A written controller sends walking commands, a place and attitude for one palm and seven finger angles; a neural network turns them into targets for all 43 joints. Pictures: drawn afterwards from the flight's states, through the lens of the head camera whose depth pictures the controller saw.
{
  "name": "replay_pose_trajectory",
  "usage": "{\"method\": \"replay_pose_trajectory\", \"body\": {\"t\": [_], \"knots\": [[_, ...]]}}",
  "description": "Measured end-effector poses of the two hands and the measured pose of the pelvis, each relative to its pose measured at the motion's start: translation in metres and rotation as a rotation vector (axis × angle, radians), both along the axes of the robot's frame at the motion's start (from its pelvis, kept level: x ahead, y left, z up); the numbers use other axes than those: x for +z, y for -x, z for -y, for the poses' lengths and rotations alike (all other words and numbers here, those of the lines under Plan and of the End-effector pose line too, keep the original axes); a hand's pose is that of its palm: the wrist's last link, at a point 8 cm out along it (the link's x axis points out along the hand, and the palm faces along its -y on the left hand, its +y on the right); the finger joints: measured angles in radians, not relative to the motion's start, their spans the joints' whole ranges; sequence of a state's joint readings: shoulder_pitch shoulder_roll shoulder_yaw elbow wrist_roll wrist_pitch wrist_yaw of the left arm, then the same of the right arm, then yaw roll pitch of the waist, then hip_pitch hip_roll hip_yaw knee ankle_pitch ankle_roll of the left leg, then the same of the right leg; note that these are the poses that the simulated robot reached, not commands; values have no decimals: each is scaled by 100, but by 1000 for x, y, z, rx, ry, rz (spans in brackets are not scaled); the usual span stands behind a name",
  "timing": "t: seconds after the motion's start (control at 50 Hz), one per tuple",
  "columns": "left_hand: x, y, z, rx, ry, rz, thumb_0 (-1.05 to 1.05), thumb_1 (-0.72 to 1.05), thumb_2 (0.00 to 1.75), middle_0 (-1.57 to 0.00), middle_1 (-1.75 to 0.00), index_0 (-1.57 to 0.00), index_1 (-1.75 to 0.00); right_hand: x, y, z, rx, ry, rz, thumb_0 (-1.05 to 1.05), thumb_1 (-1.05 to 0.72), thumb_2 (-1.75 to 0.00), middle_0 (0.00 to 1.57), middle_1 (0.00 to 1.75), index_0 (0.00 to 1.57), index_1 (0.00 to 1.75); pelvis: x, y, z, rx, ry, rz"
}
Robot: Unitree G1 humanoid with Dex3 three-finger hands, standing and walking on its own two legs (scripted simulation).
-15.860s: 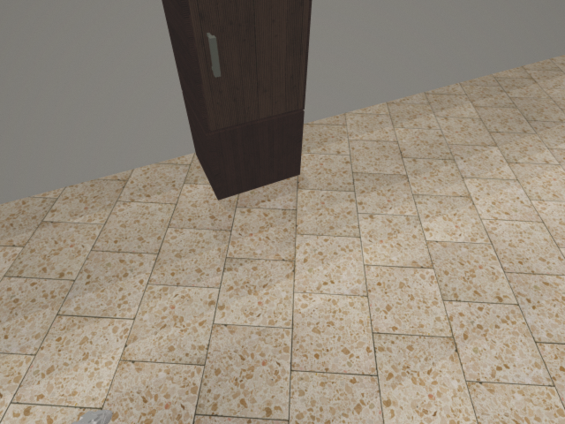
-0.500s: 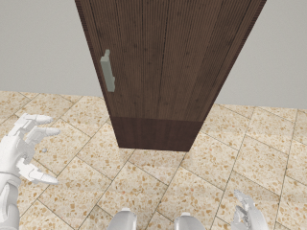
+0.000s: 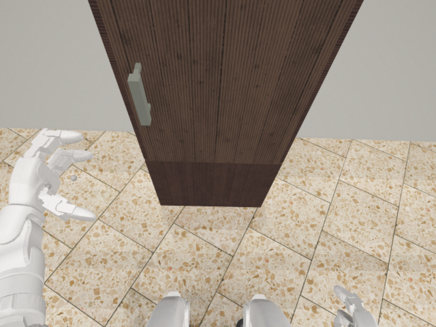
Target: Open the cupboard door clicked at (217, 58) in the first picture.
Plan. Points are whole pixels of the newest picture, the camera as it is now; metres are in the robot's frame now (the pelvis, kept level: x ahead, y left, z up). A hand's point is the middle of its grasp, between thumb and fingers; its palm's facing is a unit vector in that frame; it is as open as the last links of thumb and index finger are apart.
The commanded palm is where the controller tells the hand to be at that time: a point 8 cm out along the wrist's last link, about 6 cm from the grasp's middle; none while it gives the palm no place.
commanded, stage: move the hooked fingers beside the handle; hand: left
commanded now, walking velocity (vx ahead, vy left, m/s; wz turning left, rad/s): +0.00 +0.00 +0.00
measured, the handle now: (142, 95) +0.56 +0.18 +0.04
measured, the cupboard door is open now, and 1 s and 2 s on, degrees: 0 0 0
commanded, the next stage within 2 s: slide the fingers in behind the handle in 1.88 s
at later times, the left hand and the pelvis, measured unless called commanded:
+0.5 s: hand (93, 150) +0.41 +0.25 +0.04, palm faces +0.01 -1.00 -0.01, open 14.0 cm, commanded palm +0.40 +0.29 +0.04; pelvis +0.00 +0.01 -0.01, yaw -1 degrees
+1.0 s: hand (112, 123) +0.49 +0.23 +0.04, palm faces +0.02 -1.00 -0.01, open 14.0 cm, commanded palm +0.47 +0.27 +0.04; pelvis -0.01 +0.01 -0.02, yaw -1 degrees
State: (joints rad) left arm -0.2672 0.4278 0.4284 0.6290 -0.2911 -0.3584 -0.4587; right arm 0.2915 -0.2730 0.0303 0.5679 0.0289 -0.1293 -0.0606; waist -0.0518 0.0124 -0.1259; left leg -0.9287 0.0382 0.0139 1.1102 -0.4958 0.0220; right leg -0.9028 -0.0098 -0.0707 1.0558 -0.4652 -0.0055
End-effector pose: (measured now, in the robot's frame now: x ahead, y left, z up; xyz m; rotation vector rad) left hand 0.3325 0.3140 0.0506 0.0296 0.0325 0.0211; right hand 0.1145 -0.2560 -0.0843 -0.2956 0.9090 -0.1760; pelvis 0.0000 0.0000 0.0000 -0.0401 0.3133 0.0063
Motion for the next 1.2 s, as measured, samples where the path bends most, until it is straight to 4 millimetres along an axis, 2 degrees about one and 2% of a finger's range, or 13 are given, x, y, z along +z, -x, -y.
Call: {"method": "replay_pose_trajectory", "body": {"t": [0.16, 0.56, 0.86, 1.12, 1.2], "knots": [[-4, -19, 4, -4, 9, -1, -1, -50, 30, -30, -120, -30, -120, -6, 18, 3, -32, 9, -76, 1, -91, -90, 20, 30, 21, 30, -1, -1, -2, -3, 2, -13], [-7, -69, 16, -1, 21, 8, -1, -50, 30, -30, -120, -30, -120, -16, 44, 3, -70, 13, -184, 1, -91, -90, 20, 30, 21, 30, -8, 3, -5, -9, 7, -44], [-9, -107, 23, -5, 22, 7, -1, -50, 30, -30, -120, -30, -120, -25, 82, 5, -120, 20, -320, 0, -91, -90, 20, 30, 21, 30, -14, 6, -6, -14, 13, -78], [-13, -153, 38, -5, 18, -3, -1, -50, 30, -30, -120, -30, -120, -30, 111, 7, -162, 33, -418, 0, -91, -90, 20, 30, 21, 30, -23, 6, -6, -20, 21, -131], [-14, -160, 37, -2, 14, 1, -1, -50, 30, -30, -120, -30, -120, -30, 118, 5, -181, 24, -443, 0, -91, -90, 20, 30, 21, 30, -23, 4, -6, -31, 20, -142]]}}
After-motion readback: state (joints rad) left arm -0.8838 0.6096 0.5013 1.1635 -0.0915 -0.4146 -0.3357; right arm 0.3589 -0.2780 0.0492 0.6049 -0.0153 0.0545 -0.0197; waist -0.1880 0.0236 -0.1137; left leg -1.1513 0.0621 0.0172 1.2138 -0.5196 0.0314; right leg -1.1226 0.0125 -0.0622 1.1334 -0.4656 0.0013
